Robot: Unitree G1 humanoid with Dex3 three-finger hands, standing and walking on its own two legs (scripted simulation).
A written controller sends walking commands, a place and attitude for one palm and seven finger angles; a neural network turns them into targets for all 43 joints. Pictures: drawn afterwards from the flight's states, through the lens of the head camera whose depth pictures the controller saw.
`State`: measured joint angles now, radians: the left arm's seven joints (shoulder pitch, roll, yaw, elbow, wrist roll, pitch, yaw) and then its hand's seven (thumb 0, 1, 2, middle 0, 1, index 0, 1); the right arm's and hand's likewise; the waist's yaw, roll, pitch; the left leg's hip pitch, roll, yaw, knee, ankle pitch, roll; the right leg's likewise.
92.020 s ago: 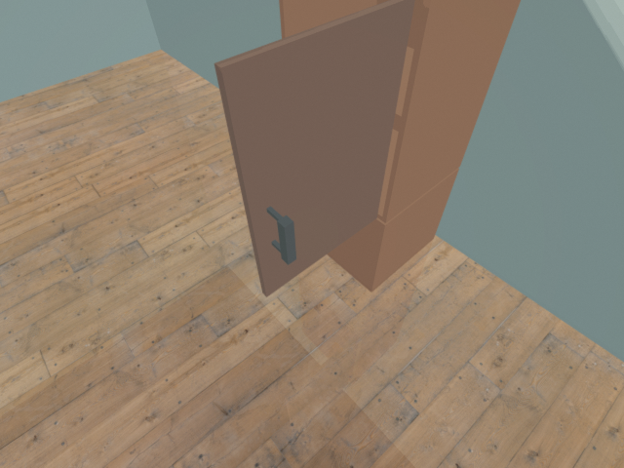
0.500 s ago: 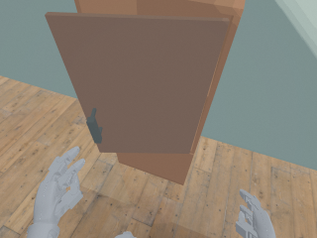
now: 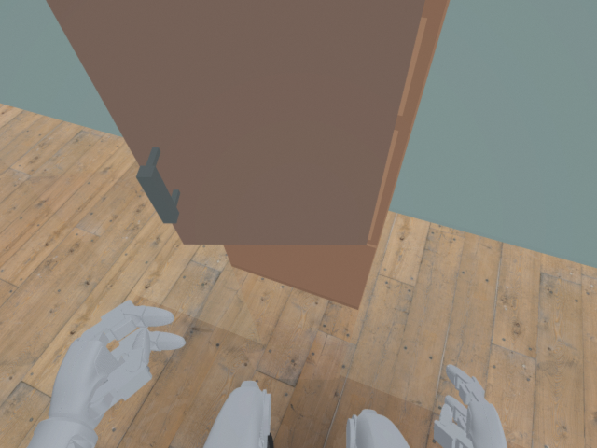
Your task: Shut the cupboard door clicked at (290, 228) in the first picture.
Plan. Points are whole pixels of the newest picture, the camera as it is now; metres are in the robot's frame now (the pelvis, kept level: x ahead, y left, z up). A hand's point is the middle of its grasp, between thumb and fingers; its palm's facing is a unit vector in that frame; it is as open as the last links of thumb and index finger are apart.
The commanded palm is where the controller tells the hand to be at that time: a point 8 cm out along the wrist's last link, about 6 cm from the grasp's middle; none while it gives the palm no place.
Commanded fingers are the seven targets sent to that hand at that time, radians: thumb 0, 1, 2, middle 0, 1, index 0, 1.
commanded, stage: raise the hand and make a fist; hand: left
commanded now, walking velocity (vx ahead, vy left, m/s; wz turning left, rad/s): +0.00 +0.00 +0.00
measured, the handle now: (162, 186) +0.50 +0.27 +0.01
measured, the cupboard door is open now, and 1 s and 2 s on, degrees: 20 20 20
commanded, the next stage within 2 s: bring the fist close to the handle in 1.14 s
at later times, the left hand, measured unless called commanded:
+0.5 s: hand (100, 369) +0.20 +0.23 +0.06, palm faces +0.10 -0.99 -0.05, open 3.1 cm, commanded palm +0.18 +0.28 +0.05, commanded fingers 0.00 0.90 0.90 -1.30 -1.50 -1.30 -1.50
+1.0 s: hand (130, 354) +0.22 +0.21 +0.04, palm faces +0.03 -1.00 -0.03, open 3.1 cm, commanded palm +0.20 +0.27 +0.05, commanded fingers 0.00 0.90 0.90 -1.30 -1.50 -1.30 -1.50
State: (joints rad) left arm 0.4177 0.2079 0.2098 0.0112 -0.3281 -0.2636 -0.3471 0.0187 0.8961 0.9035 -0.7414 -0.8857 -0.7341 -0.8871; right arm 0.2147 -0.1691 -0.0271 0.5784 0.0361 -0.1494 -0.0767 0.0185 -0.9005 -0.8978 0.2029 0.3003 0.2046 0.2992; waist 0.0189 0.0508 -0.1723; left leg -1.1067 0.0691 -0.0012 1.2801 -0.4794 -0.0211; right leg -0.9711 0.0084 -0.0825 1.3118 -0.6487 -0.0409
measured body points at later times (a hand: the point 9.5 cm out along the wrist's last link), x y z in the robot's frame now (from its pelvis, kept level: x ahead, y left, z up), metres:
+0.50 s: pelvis -0.01 +0.04 +0.00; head +0.05 +0.05 +0.45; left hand +0.19 +0.29 +0.06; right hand +0.20 -0.18 -0.07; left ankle +0.07 +0.14 -0.62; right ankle +0.00 -0.09 -0.62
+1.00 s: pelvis +0.00 +0.03 +0.00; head +0.08 +0.04 +0.44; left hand +0.21 +0.27 +0.05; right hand +0.18 -0.21 -0.08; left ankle +0.07 +0.14 -0.62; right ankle +0.00 -0.09 -0.62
